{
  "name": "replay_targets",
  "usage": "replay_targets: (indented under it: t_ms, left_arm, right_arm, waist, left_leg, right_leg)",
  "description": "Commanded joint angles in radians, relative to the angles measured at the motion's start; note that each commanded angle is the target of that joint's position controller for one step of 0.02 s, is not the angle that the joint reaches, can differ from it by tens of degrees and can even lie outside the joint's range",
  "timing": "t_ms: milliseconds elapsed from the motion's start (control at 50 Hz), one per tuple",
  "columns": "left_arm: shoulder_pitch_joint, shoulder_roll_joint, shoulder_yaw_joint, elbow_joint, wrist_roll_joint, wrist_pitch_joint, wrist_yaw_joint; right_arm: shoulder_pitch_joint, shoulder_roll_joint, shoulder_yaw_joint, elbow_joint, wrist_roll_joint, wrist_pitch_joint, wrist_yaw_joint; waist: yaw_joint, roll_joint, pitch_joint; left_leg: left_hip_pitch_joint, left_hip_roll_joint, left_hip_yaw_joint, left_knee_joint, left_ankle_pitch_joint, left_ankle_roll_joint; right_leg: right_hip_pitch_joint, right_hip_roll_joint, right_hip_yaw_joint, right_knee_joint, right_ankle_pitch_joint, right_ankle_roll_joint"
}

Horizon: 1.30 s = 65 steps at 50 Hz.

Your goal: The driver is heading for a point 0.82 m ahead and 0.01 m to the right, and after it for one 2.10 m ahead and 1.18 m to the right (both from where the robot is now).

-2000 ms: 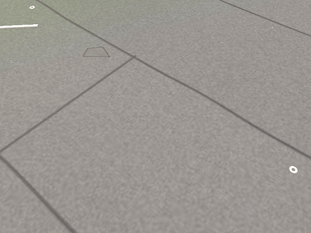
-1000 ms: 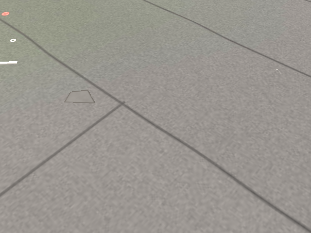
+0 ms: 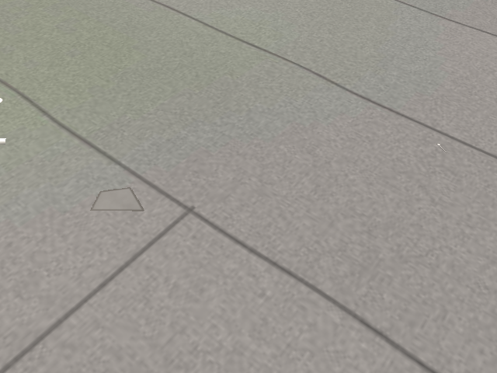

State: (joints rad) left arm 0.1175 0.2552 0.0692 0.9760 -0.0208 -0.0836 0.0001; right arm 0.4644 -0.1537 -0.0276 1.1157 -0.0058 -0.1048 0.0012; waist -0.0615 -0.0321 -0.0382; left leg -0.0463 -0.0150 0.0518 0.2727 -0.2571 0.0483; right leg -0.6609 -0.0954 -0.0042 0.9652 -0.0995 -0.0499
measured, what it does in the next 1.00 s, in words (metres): walks ahead: right foot, then left foot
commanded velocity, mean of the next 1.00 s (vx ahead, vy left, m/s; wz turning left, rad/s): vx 0.49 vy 0.00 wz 0.00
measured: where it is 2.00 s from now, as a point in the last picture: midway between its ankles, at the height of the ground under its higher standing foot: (228, 287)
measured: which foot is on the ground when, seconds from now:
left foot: down 0.00-0.26, up 0.28-0.78, down 0.80-1.00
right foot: up 0.00-0.24, down 0.26-0.82, up 0.84-1.00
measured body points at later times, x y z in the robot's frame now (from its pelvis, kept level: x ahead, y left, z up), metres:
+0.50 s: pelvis +0.29 -0.06 +0.00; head +0.31 -0.06 +0.45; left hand +0.32 +0.20 -0.15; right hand +0.40 -0.33 -0.13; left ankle +0.33 +0.10 -0.66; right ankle +0.31 -0.14 -0.75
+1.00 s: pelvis +0.59 +0.02 -0.01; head +0.61 +0.03 +0.44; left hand +0.67 +0.29 -0.15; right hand +0.65 -0.25 -0.13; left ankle +0.63 +0.09 -0.75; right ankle +0.56 -0.14 -0.66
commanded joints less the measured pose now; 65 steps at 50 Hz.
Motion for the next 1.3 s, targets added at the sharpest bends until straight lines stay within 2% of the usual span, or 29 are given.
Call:
replay_targets:
  t_ms: [20,120,180,220,260,280,300,320,340,360,400,440,540,620,700,760,800,820,840,860,880,900,920,960,1020,1060,1120,1220,1300]
  left_arm:
    - [-0.141,0.008,-0.005,-0.082,0.0,-0.005,-0.008]
    - [-0.29,0.009,-0.02,-0.135,-0.01,-0.009,-0.035]
    - [-0.326,0.024,-0.021,-0.166,-0.012,-0.021,-0.055]
    - [-0.243,0.07,-0.001,-0.156,-0.009,-0.026,-0.056]
    - [0.087,0.158,0.046,-0.065,-0.012,-0.022,-0.042]
    - [0.271,0.239,0.067,-0.029,0.01,-0.015,-0.029]
    - [0.31,0.248,0.058,-0.011,0.02,-0.012,-0.035]
    - [0.255,0.162,0.035,-0.012,0.011,-0.014,-0.036]
    - [0.153,0.117,0.021,-0.03,0.003,-0.019,-0.035]
    - [0.067,0.089,0.01,-0.048,0.009,-0.027,-0.039]
    - [0.02,0.035,-0.007,-0.039,0.031,-0.037,-0.048]
    - [0.047,0.044,-0.008,-0.019,0.026,-0.038,-0.042]
    - [0.144,0.107,0.002,0.006,0.024,-0.03,-0.004]
    - [0.221,0.124,0.004,0.018,0.01,-0.023,0.003]
    - [0.297,0.135,0.011,0.049,0.001,-0.007,0.006]
    - [0.279,0.157,0.022,0.049,0.001,0.009,0.01]
    - [0.24,0.138,0.014,0.034,0.006,0.019,0.011]
    - [0.255,0.1,-0.003,0.008,0.025,0.019,0.011]
    - [0.382,-0.041,-0.041,0.011,0.018,-0.005,-0.002]
    - [0.312,0.067,-0.018,0.017,-0.007,-0.029,-0.006]
    - [0.213,0.12,-0.004,-0.017,-0.027,-0.043,-0.007]
    - [0.162,0.119,-0.003,-0.028,-0.023,-0.046,0.001]
    - [0.139,0.112,0.004,-0.03,-0.007,-0.04,0.007]
    - [0.18,0.074,0.007,-0.021,-0.002,-0.012,0.009]
    - [0.161,0.054,0.01,-0.025,0.0,0.014,0.014]
    - [0.121,0.047,0.01,-0.04,0.009,0.02,0.014]
    - [0.036,0.023,0.0,-0.07,0.012,0.02,0.002]
    - [-0.07,0.052,0.003,-0.142,0.018,0.032,-0.023]
    - [0.047,0.105,0.032,-0.152,0.019,0.029,-0.045]
  right_arm:
    - [0.022,-0.165,-0.023,-0.047,0.0,-0.004,-0.018]
    - [0.083,-0.171,-0.031,-0.037,0.013,0.004,-0.024]
    - [0.081,-0.185,-0.042,-0.034,0.018,0.015,-0.026]
    - [0.051,-0.215,-0.052,-0.046,0.016,0.023,-0.026]
    - [0.004,-0.217,-0.051,-0.067,0.009,0.032,-0.024]
    - [0.027,-0.164,-0.034,-0.096,-0.001,0.026,-0.017]
    - [0.13,-0.028,0.004,-0.088,0.014,-0.002,-0.003]
    - [0.026,-0.13,-0.023,-0.101,0.043,-0.027,0.001]
    - [-0.074,-0.176,-0.035,-0.136,0.059,-0.04,-0.001]
    - [-0.124,-0.183,-0.04,-0.148,0.052,-0.042,-0.013]
    - [-0.103,-0.154,-0.053,-0.149,0.032,-0.017,-0.023]
    - [-0.09,-0.116,-0.052,-0.156,0.033,0.007,-0.026]
    - [-0.297,-0.141,-0.056,-0.237,0.011,0.016,-0.022]
    - [-0.452,-0.122,-0.04,-0.277,0.019,0.008,-0.003]
    - [-0.558,-0.134,-0.032,-0.321,0.029,0.002,0.022]
    - [-0.514,-0.176,-0.044,-0.329,0.031,-0.006,0.036]
    - [-0.252,-0.252,-0.085,-0.252,0.027,-0.008,0.03]
    - [-0.06,-0.334,-0.107,-0.213,0.013,-0.005,0.02]
    - [-0.01,-0.385,-0.114,-0.188,0.01,-0.002,0.03]
    - [-0.026,-0.284,-0.085,-0.2,0.013,-0.005,0.031]
    - [-0.118,-0.244,-0.073,-0.216,0.017,-0.009,0.028]
    - [-0.208,-0.223,-0.063,-0.238,0.011,-0.011,0.027]
    - [-0.256,-0.199,-0.057,-0.242,0.001,-0.013,0.03]
    - [-0.269,-0.163,-0.046,-0.23,-0.007,-0.017,0.035]
    - [-0.237,-0.202,-0.053,-0.208,-0.01,-0.021,0.019]
    - [-0.224,-0.209,-0.054,-0.196,-0.019,-0.015,0.003]
    - [-0.237,-0.217,-0.051,-0.197,-0.019,-0.004,-0.017]
    - [-0.216,-0.248,-0.061,-0.182,0.004,0.032,-0.044]
    - [-0.277,-0.271,-0.077,-0.214,0.027,0.068,-0.065]
  waist:
    - [0.007,0.107,0.142]
    - [-0.025,0.115,0.187]
    - [-0.007,0.123,0.19]
    - [0.054,0.164,0.111]
    - [0.216,0.184,-0.086]
    - [0.24,0.026,-0.25]
    - [0.166,-0.224,-0.411]
    - [0.187,-0.152,-0.308]
    - [0.163,-0.105,-0.15]
    - [0.123,0.007,-0.083]
    - [0.05,0.001,-0.027]
    - [0.028,-0.025,0.011]
    - [0.059,-0.005,0.085]
    - [0.109,-0.01,0.104]
    - [0.139,-0.016,0.132]
    - [0.089,-0.045,0.096]
    - [-0.043,-0.042,-0.063]
    - [-0.094,0.078,-0.221]
    - [-0.018,0.351,-0.349]
    - [-0.051,0.245,-0.322]
    - [-0.038,0.198,-0.181]
    - [-0.004,0.104,-0.104]
    - [0.025,0.073,-0.049]
    - [0.075,0.103,-0.028]
    - [0.094,0.089,0.027]
    - [0.093,0.083,0.038]
    - [0.072,0.102,0.036]
    - [0.037,0.108,0.032]
    - [0.108,0.109,-0.022]
  left_leg:
    - [-0.011,0.219,-0.159,-0.168,0.257,0.115]
    - [0.056,0.244,-0.109,-0.176,0.272,0.12]
    - [0.144,0.279,-0.092,-0.117,0.398,0.111]
    - [0.178,0.284,-0.075,0.006,0.748,0.091]
    - [0.038,0.222,-0.028,0.379,0.933,0.043]
    - [-0.28,0.132,0.003,0.739,0.546,0.004]
    - [-0.551,-0.048,-0.119,1.039,-0.287,-0.032]
    - [-0.655,0.005,-0.211,1.148,-0.28,-0.005]
    - [-0.703,0.057,-0.162,1.15,-0.197,0.01]
    - [-0.649,0.11,-0.141,1.095,-0.099,0.015]
    - [-0.532,0.166,-0.141,1.012,-0.024,0.022]
    - [-0.515,0.183,-0.131,0.938,-0.02,0.017]
    - [-0.666,0.194,-0.103,0.65,0.218,-0.033]
    - [-0.604,0.136,-0.047,0.394,0.371,-0.034]
    - [-0.636,0.114,-0.05,0.283,0.317,-0.016]
    - [-0.538,0.08,-0.034,0.239,0.203,0.025]
    - [-0.175,0.024,0.009,0.229,0.2,0.075]
    - [0.146,0.214,-0.211,0.254,0.214,0.141]
    - [0.458,0.418,-0.705,0.11,-0.006,0.295]
    - [0.44,0.394,-0.764,0.038,-0.093,0.254]
    - [0.313,0.366,-0.611,0.029,-0.033,0.209]
    - [0.157,0.335,-0.491,0.006,0.096,0.191]
    - [0.028,0.304,-0.407,-0.022,0.185,0.185]
    - [-0.08,0.256,-0.311,-0.078,0.226,0.176]
    - [-0.13,0.252,-0.193,-0.108,0.479,0.184]
    - [-0.13,0.237,-0.095,-0.09,0.665,0.165]
    - [-0.161,0.187,0.037,-0.084,0.692,0.119]
    - [-0.006,0.251,0.055,0.002,0.683,0.119]
    - [0.039,0.248,0.073,0.276,0.807,0.065]
  right_leg:
    - [-0.114,0.002,-0.009,-0.184,0.118,0.019]
    - [-0.07,0.029,-0.037,-0.366,0.173,0.006]
    - [-0.042,0.041,-0.042,-0.427,0.107,-0.029]
    - [0.125,0.096,-0.079,-0.437,0.04,-0.061]
    - [0.583,0.115,-0.071,-0.426,0.056,-0.122]
    - [0.952,-0.123,0.24,-0.42,-0.03,-0.208]
    - [1.153,-0.321,0.735,-0.602,-0.226,-0.337]
    - [1.073,-0.268,0.714,-0.667,-0.258,-0.279]
    - [0.907,-0.239,0.533,-0.681,-0.159,-0.236]
    - [0.731,-0.208,0.414,-0.709,-0.041,-0.211]
    - [0.523,-0.145,0.268,-0.763,0.053,-0.191]
    - [0.446,-0.126,0.211,-0.816,0.045,-0.202]
    - [0.464,-0.111,0.129,-0.865,0.105,-0.193]
    - [0.504,-0.078,0.056,-0.864,0.115,-0.154]
    - [0.658,-0.137,0.066,-0.804,0.114,-0.146]
    - [0.737,-0.172,0.068,-0.708,0.295,-0.117]
    - [0.672,-0.097,0.004,-0.407,0.549,-0.073]
    - [0.454,-0.032,-0.047,-0.074,0.276,-0.036]
    - [0.062,0.161,-0.004,0.256,-0.408,0.02]
    - [-0.05,0.117,0.134,0.373,-0.468,-0.003]
    - [-0.111,0.068,0.114,0.385,-0.382,-0.021]
    - [-0.072,0.013,0.085,0.344,-0.285,-0.022]
    - [-0.026,-0.019,0.079,0.286,-0.228,-0.019]
    - [0.068,-0.053,0.084,0.214,-0.178,-0.019]
    - [0.043,-0.052,0.067,0.118,-0.123,0.011]
    - [0.024,-0.035,0.068,0.013,-0.038,0.031]
    - [0.116,0.005,0.03,-0.205,0.139,0.029]
    - [0.092,0.032,-0.005,-0.328,0.113,0.017]
    - [0.23,0.104,-0.067,-0.451,0.006,-0.042]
